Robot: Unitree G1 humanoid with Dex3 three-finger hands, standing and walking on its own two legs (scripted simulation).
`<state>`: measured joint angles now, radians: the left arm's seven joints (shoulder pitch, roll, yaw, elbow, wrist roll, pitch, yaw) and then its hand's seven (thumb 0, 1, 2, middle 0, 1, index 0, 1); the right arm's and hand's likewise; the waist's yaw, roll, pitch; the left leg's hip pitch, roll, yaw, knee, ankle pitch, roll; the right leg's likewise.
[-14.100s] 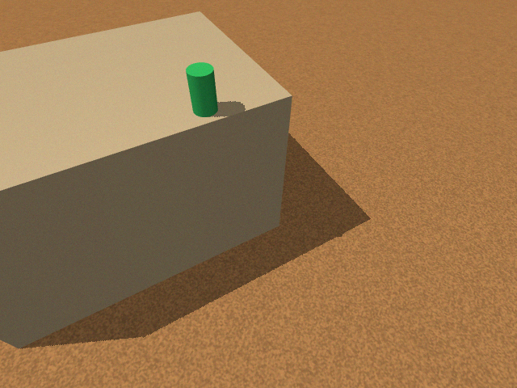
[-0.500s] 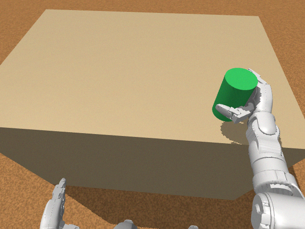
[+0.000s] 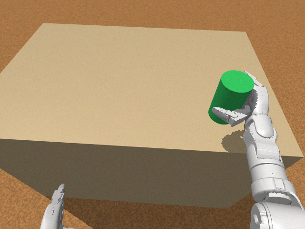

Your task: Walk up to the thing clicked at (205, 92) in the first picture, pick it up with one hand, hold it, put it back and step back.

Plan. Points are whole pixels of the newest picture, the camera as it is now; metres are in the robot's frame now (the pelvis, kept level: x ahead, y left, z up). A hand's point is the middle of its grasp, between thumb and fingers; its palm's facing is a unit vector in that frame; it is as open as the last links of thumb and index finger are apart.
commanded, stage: lift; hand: right
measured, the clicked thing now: (228, 99) +0.42 -0.16 +0.12
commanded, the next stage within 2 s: hold in 0.98 s
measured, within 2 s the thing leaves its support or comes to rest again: neither
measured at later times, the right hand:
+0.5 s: hand (248, 97) +0.36 -0.17 +0.19, palm faces +0.09 +1.00 -0.02, open 10.6 cm
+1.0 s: hand (258, 94) +0.34 -0.16 +0.22, palm faces +0.10 +0.99 -0.03, open 10.6 cm
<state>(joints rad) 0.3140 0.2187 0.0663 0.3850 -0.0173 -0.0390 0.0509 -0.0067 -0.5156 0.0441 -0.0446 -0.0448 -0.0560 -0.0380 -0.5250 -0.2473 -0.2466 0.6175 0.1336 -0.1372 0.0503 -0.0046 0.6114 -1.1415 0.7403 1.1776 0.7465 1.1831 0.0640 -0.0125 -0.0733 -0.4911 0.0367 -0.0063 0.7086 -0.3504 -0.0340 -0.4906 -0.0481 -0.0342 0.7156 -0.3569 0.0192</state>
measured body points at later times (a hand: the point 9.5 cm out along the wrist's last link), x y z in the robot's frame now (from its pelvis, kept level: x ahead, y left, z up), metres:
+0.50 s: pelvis -0.01 +0.00 +0.01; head -0.01 +0.02 +0.46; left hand +0.15 +0.26 -0.06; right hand +0.35 -0.22 +0.19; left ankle +0.00 +0.14 -0.72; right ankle +0.00 -0.13 -0.72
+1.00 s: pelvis -0.01 +0.01 +0.02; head -0.03 +0.04 +0.47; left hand +0.16 +0.26 -0.06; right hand +0.32 -0.21 +0.23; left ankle +0.00 +0.14 -0.72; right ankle +0.00 -0.13 -0.72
